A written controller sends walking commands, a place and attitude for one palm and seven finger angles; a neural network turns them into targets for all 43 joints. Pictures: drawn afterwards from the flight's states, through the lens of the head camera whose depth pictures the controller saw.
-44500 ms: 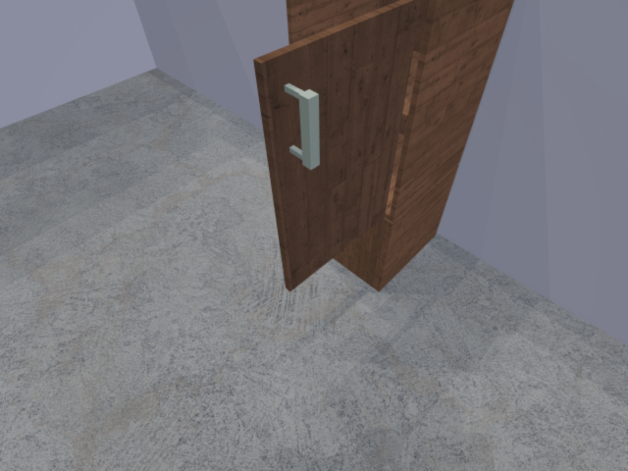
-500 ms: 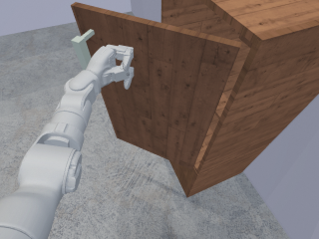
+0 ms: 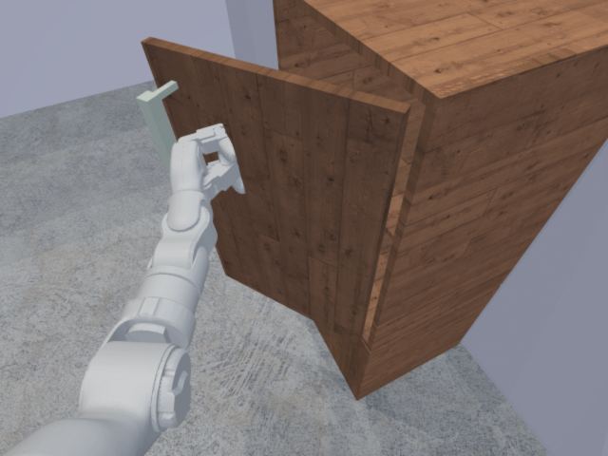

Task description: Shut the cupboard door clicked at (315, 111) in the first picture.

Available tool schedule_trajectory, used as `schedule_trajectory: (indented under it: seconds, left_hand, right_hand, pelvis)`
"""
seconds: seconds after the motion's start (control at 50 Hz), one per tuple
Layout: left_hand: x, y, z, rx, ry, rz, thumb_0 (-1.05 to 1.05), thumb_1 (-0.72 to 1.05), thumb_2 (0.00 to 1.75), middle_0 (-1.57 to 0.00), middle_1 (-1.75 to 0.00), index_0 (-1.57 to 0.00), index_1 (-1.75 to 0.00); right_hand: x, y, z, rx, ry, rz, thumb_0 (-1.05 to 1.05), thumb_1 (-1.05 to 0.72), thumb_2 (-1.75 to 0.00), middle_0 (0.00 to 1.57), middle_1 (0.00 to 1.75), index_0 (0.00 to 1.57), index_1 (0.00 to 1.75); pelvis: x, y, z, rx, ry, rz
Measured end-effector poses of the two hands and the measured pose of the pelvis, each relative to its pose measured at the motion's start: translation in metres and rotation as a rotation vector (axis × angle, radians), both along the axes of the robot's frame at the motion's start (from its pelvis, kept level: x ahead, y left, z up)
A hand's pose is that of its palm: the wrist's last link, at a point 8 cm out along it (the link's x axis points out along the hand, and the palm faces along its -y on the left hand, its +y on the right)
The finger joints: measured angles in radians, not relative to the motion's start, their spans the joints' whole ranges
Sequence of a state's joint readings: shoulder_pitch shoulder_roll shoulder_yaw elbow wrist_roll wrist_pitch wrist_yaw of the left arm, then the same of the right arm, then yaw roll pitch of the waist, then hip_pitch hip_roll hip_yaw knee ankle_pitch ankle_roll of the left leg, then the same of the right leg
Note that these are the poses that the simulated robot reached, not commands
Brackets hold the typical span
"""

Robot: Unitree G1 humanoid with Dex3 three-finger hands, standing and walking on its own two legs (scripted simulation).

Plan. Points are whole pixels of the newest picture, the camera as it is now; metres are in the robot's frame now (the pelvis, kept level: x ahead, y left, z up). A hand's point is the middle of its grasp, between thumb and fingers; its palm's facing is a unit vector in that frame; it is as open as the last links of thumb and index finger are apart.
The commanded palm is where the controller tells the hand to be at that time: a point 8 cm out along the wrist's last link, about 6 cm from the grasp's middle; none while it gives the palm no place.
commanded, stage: pull the fist back off the door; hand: left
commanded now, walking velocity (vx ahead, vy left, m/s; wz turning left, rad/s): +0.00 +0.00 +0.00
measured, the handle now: (172, 129) +0.56 +0.18 +0.15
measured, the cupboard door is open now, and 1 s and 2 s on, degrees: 34 34 34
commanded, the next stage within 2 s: draw the hand back to the body in 0.42 s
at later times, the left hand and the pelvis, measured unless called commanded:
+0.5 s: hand (221, 197) +0.40 +0.09 +0.16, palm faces +0.03 -1.00 -0.01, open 3.1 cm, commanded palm +0.36 +0.13 +0.15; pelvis -0.01 +0.00 +0.01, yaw +2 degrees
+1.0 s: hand (140, 271) +0.29 +0.16 +0.16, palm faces +0.03 -1.00 -0.01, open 3.1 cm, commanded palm +0.26 +0.21 +0.17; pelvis -0.01 +0.02 +0.01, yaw +3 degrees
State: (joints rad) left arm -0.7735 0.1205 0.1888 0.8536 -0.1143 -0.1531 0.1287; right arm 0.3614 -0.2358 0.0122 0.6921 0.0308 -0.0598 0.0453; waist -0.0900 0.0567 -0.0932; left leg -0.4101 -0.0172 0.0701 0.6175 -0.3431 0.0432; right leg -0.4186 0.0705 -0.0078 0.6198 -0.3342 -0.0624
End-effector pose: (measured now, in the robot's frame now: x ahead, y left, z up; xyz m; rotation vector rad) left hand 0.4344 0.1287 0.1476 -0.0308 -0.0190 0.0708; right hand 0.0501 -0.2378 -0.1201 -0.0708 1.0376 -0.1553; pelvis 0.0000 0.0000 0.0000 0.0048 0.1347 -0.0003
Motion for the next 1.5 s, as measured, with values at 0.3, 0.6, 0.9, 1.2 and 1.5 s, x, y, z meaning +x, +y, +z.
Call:
schedule_trajectory:
  seconds: [0.3,0.6,0.9,1.2,1.5]
  left_hand:
    - [-0.059,-0.002,-0.016,-0.004,0.02,-0.042,0.02,0.9,0.9,-1.31,-1.5,-1.3,-1.5]
    - [-0.068,0.008,-0.007,0.004,0.049,-0.066,0.01,0.9,0.9,-1.3,-1.5,-1.3,-1.5]
    - [-0.137,0.073,0.007,0.058,-0.024,-0.021,0.01,0.9,0.9,-1.3,-1.5,-1.3,-1.5]
    - [-0.211,0.11,0.024,0.213,-0.132,0.065,0.01,0.9,0.9,-1.16,-1.34,-1.15,-1.34]
    - [-0.263,0.169,0.036,0.389,-0.134,0.261,0.01,0.9,0.9,-0.78,-0.91,-0.77,-0.91]
  right_hand:
    - [0.072,-0.017,0.034,-0.078,-0.206,0.066,0.01,-0.91,-0.9,0.2,0.3,0.2,0.3]
    - [0.081,0.021,0.03,-0.008,-0.213,0.1,0.01,-0.9,-0.9,0.2,0.3,0.2,0.3]
    - [0.101,0.029,0.048,-0.032,-0.279,0.115,0.02,-0.9,-0.9,0.2,0.3,0.2,0.3]
    - [0.141,0.069,0.075,-0.028,-0.412,0.235,0.01,-0.9,-0.9,0.2,0.3,0.2,0.3]
    - [0.104,0.065,0.043,-0.034,-0.24,0.2,0.02,-0.9,-0.9,0.2,0.3,0.21,0.3]
  pelvis:
    - [-0.014,-0.004,0.005,-0.002,-0.072,0.028]
    - [-0.012,0.006,0.006,-0.007,-0.092,0.036]
    - [-0.007,0.016,0.01,-0.014,-0.164,0.03]
    - [-0.016,0.025,0.014,-0.015,-0.198,0.047]
    - [-0.01,0.034,0.018,-0.02,-0.208,0.041]
